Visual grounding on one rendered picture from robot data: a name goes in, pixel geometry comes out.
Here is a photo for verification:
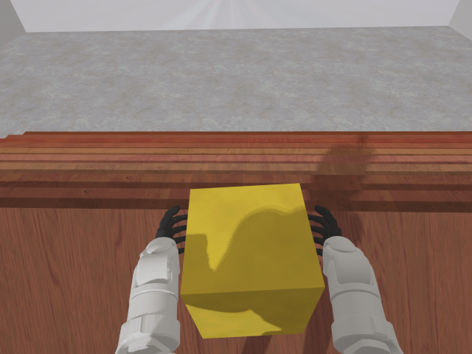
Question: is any carton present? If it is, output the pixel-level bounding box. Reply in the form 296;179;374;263
180;183;325;339

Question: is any right robot forearm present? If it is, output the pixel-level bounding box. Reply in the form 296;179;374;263
322;236;403;354

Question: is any robot left hand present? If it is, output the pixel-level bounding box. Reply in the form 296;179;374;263
155;206;188;254

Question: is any robot right hand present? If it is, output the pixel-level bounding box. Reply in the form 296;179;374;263
308;205;343;256

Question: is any left robot forearm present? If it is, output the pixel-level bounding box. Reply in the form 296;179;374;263
115;237;180;354

